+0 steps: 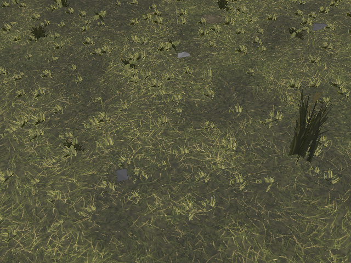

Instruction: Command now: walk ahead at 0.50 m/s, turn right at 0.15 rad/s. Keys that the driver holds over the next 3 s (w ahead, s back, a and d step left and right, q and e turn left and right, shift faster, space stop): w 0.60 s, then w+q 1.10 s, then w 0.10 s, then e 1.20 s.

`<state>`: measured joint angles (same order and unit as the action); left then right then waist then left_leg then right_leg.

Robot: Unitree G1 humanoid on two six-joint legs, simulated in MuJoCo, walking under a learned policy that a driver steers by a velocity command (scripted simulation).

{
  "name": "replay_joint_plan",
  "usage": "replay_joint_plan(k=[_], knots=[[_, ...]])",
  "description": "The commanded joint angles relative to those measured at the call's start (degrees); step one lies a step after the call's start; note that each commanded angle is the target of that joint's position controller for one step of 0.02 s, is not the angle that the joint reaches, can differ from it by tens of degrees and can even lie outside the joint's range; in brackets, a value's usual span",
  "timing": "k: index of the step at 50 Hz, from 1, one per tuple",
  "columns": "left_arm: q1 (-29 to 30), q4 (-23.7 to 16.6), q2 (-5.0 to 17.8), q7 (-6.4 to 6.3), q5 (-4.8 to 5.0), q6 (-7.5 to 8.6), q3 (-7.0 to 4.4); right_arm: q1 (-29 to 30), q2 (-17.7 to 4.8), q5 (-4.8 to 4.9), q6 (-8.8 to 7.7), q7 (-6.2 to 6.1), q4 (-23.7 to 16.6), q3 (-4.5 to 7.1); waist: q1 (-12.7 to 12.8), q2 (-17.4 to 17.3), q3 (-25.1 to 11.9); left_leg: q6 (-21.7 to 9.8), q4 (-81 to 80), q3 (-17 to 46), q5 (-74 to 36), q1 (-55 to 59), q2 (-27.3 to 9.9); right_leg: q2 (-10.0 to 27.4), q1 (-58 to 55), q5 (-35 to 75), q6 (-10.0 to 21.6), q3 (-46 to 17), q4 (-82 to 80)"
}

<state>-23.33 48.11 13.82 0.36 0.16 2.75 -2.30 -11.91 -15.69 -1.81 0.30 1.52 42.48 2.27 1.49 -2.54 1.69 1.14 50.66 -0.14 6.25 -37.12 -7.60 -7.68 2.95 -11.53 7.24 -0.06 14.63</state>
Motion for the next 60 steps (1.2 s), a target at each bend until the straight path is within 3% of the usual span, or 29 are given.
replay_joint_plan(k=[1, 5, 6, 8, 10, 11, 12, 13, 14, 16, 19, 23, 24, 28, 33, 38, 40, 42, 43, 44, 45, 46, 47, 48, 49, 50, 51, 55, 60], knots=[[-2.2, -1.7, 8.9, -0.39, -0.07, 1.12, -2.02, 3.6, -2.6, -0.32, -0.46, 0.27, -3.7, 0.44, 0.5, 5.6, 1.1, -0.5, -3.5, -1.8, -7.0, 0.1, 2.2, 15.2, 0.1, 29.3, 4.0, -8.1, -4.2], [-2.7, -1.0, 8.8, -0.26, -1.21, 1.45, -1.63, 7.3, -4.2, 0.24, -0.72, 0.31, -4.4, 0.78, 0.8, 5.4, 1.8, -2.2, -6.0, -4.8, -9.2, 6.8, 6.3, 14.6, 1.7, 31.3, 3.7, -6.0, -4.0], [-2.7, -0.4, 10.0, -0.60, -2.15, 1.65, -1.96, 3.6, -5.5, -0.16, -0.85, 0.14, -2.6, 1.44, -0.5, 7.5, 0.8, -3.8, 0.1, -1.8, -10.0, 6.0, 5.0, 17.9, -2.3, 36.6, 4.2, -6.9, -0.3], [0.3, -1.3, 9.3, -1.14, -1.26, 1.45, -1.45, 2.9, -5.7, -0.37, -1.40, -0.07, -3.0, 1.40, -1.9, 3.6, 1.7, -5.3, -8.9, -4.1, 2.2, 11.0, 8.1, 15.1, -1.1, 43.8, 3.5, -3.7, 3.2], [-0.7, 0.5, 10.2, -1.87, -1.88, 0.65, -1.26, -5.2, -5.2, 0.08, -1.45, -0.72, -0.8, 1.71, -5.3, 6.8, 0.7, -7.1, -17.1, -2.6, 15.8, 20.5, 10.8, 16.2, -3.0, 52.0, 2.8, -5.8, 15.0], [0.7, 0.6, 10.5, -2.10, -1.77, 0.13, -1.42, -13.8, -6.1, -0.04, -2.21, -0.99, 1.5, 2.04, -9.5, 4.9, -3.1, -8.9, -23.5, -1.0, 10.2, 29.1, 9.0, 15.0, -1.1, 47.1, 2.1, -4.2, 27.3], [-1.3, -1.2, 6.6, -2.21, -1.56, 0.24, -0.44, -21.7, -11.3, -0.48, -2.89, -1.65, 2.4, 2.96, -10.2, -3.9, -11.5, -12.7, -25.8, 16.2, 9.5, 41.4, -5.9, 10.3, 7.6, 21.4, 0.8, -0.9, 47.6], [-9.6, -0.7, 3.7, -1.06, -0.54, 0.84, -0.45, -19.3, -13.3, 0.56, -2.59, -1.32, 2.2, 3.26, -3.3, -14.9, -13.4, -21.8, -32.4, 45.2, 2.6, 50.6, -15.9, -2.1, 27.7, -19.6, -1.6, -3.5, 61.8], [-4.7, 0.4, 9.4, -1.21, -1.79, 0.91, -1.45, -14.2, -10.0, 1.91, -2.40, -0.89, 1.4, 3.00, -4.0, -3.9, -5.2, -22.5, -33.6, 40.2, 2.4, 44.3, -14.4, 2.2, 34.6, -15.7, -1.3, -8.1, 63.8], [2.2, -0.2, 9.6, -0.74, -0.75, 0.62, -2.02, -8.6, -6.2, 1.26, -3.00, -0.24, 0.8, 1.80, -2.3, 3.0, 2.3, -19.8, -35.0, 23.5, -8.3, 31.8, -10.4, 6.3, 31.2, -9.6, -1.8, -8.4, 59.2], [2.1, 0.6, 7.1, -0.06, -1.55, -1.92, -1.88, -9.9, -5.1, 1.24, -4.78, -0.24, 3.0, 1.22, -0.2, 0.2, 2.6, -15.9, -38.8, 14.5, -9.0, 27.4, -5.1, 8.6, 26.5, -5.7, -3.7, -7.4, 49.7], [10.4, -1.2, 4.6, 1.33, -2.51, -2.63, -0.87, -14.4, -6.9, 2.03, -4.85, -1.23, 6.0, 1.63, -1.7, 0.3, 2.3, -15.1, -40.5, 7.7, -21.9, 32.7, -2.9, 11.2, 33.2, 2.8, -6.1, -1.5, 42.1], [11.0, -0.6, 5.1, 1.60, -2.72, -2.48, -1.14, -16.4, -8.4, 1.07, -5.14, -1.41, 6.6, 2.11, -2.4, 0.1, 0.5, -15.2, -38.0, 7.0, -23.1, 35.2, -3.4, 11.5, 34.6, 8.9, -5.4, -0.5, 43.8], [21.8, -3.1, 7.2, 1.47, -1.86, -1.40, -2.42, -21.3, -6.9, 1.04, -6.35, -2.28, 9.7, 1.72, -5.0, -2.9, 4.0, -12.5, -37.7, 8.7, -10.8, 43.2, -2.2, 12.5, 47.2, 15.1, -5.6, -2.9, 36.1], [26.2, -4.6, 5.0, 2.88, -3.11, -0.81, -1.97, -18.4, -5.8, 0.76, -7.06, -3.01, 10.3, 1.00, -4.8, -0.9, 5.7, -13.0, -31.7, 9.1, 0.1, 31.5, -1.5, 12.9, 35.8, 35.8, -4.9, -1.5, 23.3], [32.0, -6.7, 4.6, 2.47, -1.45, -0.09, -1.27, -21.3, -5.3, -1.33, -5.29, -3.67, 10.7, 0.78, -9.8, 0.3, 7.0, -11.7, -19.2, 12.3, 2.2, 34.5, 0.2, 12.8, 32.9, 35.9, -5.3, -1.4, 12.7], [28.0, -5.2, 4.3, 2.33, -1.36, 0.63, -0.99, -20.4, -5.1, -1.81, -4.30, -4.50, 10.3, 0.77, -9.0, 1.4, 6.0, -10.4, -11.7, 12.1, 0.5, 36.3, 2.2, 14.2, 26.2, 38.6, -5.4, -3.3, 3.8], [14.9, -0.3, 6.3, 0.92, -1.90, 0.93, -1.85, -21.1, -6.0, -1.47, -3.33, -4.76, 11.6, 1.10, -4.3, 3.6, -0.3, -10.7, 6.4, 12.0, -5.5, 37.4, 4.8, 13.7, 12.3, 40.8, -5.6, -2.1, -0.4], [3.6, 3.6, 8.4, 0.26, -2.88, 1.34, -2.86, -20.4, -6.6, -0.07, -2.57, -4.69, 11.9, 1.56, 2.1, 7.8, -3.9, -9.6, 23.0, 9.4, -3.2, 31.4, 7.2, 14.6, -1.2, 45.2, -6.0, -0.8, -5.3], [-4.2, 6.8, 11.6, 0.50, -3.72, 1.51, -3.76, -20.9, -3.9, 1.75, -2.62, -4.19, 12.6, 1.73, 3.8, 14.7, -7.5, -8.1, 43.2, 5.8, 33.4, 15.4, 13.7, 19.3, -17.6, 56.6, -5.2, -2.8, 2.4], [-8.4, 7.1, 13.0, 1.41, -3.92, 2.29, -3.25, -33.1, -0.8, 4.92, -2.77, -4.86, 13.4, 1.39, -2.3, 19.7, -17.3, -6.5, 57.7, 7.8, 46.9, -2.5, 13.4, 29.9, -38.6, 89.5, -4.1, -8.4, 29.3], [-8.8, 5.2, 10.0, 2.10, -1.73, 2.00, -3.07, -30.1, -3.7, 4.92, -3.22, -5.39, 13.4, 1.14, 1.7, 15.9, -22.8, -6.5, 54.7, 8.2, 38.1, -12.3, 9.2, 33.6, -42.2, 75.8, -1.5, -13.9, 28.7], [-6.4, 4.4, 8.9, 1.81, -2.21, 1.85, -3.35, -23.6, -3.7, 3.13, -2.82, -5.32, 12.8, 1.12, 3.4, 13.1, -19.5, -6.5, 54.3, 5.6, 32.1, -16.5, 7.0, 33.4, -34.5, 48.0, 1.3, -15.6, 21.5], [-1.8, 3.5, 10.1, 0.51, -2.90, 1.84, -3.72, -18.2, -3.5, 0.99, -2.12, -4.52, 10.6, 0.98, 2.2, 15.4, -18.2, -5.7, 56.5, 2.3, 26.0, -17.0, 5.7, 35.1, -23.2, 14.1, 5.8, -23.4, 12.0], [3.9, 1.4, 6.2, -0.39, -2.15, 2.75, -2.24, -9.2, -5.8, -1.20, -2.13, -3.32, 8.3, 1.91, 1.4, 8.5, -11.3, -5.8, 43.4, 4.0, 13.9, -13.6, 2.8, 32.3, -9.5, 5.9, 4.1, -19.7, 5.8], [5.3, 2.3, 6.8, -0.83, -1.94, 3.35, -2.14, -6.6, -5.0, -1.71, -1.43, -1.90, 7.5, 2.03, -0.5, 10.6, -5.3, -5.0, 39.6, 3.9, 12.5, -8.9, 2.3, 32.2, 1.4, 8.0, 4.4, -19.0, 3.4], [6.7, 3.8, 6.3, -0.93, -1.91, 4.09, -1.92, -3.1, -3.3, -0.53, -0.66, -0.61, 6.0, 1.83, -3.3, 7.8, 2.6, -3.3, 27.8, 4.4, 9.2, -4.1, 1.0, 28.9, 13.4, 13.2, 2.7, -12.5, -1.3], [8.9, 4.3, 3.8, -0.74, -1.05, 5.01, -1.47, -3.2, 1.1, -0.05, -0.78, 1.73, 5.5, 0.50, -6.3, 11.0, 0.9, -3.8, 5.3, 2.1, -4.0, 6.6, 1.6, 23.0, 16.1, 25.9, 2.1, 0.8, -1.6], [2.2, 5.5, 5.8, -1.02, -0.86, 3.27, -2.13, 8.9, 0.2, 0.06, -0.50, 2.35, 1.9, 0.01, -2.0, 6.2, 1.8, -7.6, -7.8, -3.4, -3.1, 6.3, 3.5, 24.2, 3.6, 22.6, 0.3, 5.7, -2.7]])
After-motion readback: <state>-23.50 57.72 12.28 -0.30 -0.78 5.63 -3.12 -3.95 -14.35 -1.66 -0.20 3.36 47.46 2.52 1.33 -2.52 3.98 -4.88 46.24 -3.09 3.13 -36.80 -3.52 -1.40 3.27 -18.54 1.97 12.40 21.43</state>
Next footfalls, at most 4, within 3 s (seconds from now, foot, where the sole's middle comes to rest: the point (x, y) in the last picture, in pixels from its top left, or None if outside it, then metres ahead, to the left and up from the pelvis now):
0.22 left None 0.24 0.10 -0.78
0.88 right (226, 242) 0.65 -0.13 -0.94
1.32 left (172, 205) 0.82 0.11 -0.94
1.86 right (169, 146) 1.18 0.13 -0.94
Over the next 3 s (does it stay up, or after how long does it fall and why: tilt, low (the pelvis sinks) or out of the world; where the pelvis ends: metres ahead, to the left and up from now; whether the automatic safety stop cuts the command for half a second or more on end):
stays up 1.05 0.14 -0.17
